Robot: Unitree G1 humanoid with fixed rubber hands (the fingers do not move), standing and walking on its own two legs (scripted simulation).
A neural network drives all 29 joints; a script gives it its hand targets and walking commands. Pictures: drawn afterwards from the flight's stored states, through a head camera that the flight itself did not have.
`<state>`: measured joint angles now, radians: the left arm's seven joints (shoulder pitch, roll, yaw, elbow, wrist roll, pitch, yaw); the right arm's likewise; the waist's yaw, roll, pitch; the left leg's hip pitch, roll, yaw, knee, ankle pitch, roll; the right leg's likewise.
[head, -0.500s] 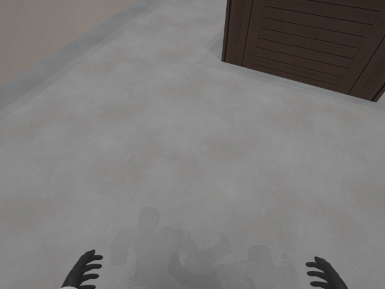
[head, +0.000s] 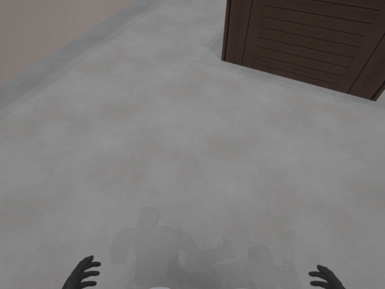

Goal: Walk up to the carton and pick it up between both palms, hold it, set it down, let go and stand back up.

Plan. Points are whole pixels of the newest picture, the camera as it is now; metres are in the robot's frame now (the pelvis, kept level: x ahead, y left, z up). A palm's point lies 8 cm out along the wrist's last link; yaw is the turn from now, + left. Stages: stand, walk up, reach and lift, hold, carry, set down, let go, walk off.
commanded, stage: stand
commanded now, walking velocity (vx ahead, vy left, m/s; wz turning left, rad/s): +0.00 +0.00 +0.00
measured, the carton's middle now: out of the picture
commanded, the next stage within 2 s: walk up in 1.42 s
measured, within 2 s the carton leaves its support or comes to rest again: neither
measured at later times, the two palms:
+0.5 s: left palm out of the picture +0.11 +0.28 -0.10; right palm out of the picture +0.10 -0.29 -0.10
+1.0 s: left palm out of the picture +0.09 +0.28 -0.10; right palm out of the picture +0.08 -0.29 -0.10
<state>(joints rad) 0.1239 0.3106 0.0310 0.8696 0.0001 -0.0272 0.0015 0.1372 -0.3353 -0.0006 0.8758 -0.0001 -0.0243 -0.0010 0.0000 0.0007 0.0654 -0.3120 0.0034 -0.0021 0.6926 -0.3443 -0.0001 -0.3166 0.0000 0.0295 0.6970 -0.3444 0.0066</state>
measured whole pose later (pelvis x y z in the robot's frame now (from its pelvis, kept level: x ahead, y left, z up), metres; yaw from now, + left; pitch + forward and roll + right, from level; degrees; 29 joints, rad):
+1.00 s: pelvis -0.02 +0.00 +0.01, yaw +0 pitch +0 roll +0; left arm 0.10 0.31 0.03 1.00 0.00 -0.03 0.00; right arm 0.11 -0.34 0.00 1.01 0.00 -0.02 0.00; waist 0.00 0.00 0.02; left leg -0.31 0.00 0.00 0.57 -0.25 0.00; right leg -0.31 0.00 0.03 0.56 -0.25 0.01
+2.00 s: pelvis +0.04 -0.10 +0.00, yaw -10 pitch +0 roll +1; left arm 0.20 0.45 0.12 0.92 0.00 -0.02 -0.13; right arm 0.14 -0.52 -0.06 0.94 0.00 -0.08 0.01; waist 0.00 0.01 -0.02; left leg -0.23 0.19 0.08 0.74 -0.46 0.02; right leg -0.37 -0.06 -0.02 0.67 -0.31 0.01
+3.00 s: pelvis +0.46 -0.27 +0.02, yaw -21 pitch +1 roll +1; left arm 0.35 0.43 0.07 0.81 0.00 -0.07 -0.07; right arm 0.15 -0.46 -0.06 0.78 0.00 -0.10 0.03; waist 0.00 -0.01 0.06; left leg -0.49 0.06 0.05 1.03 -0.37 0.02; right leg -0.27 -0.02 -0.02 0.53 -0.27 -0.02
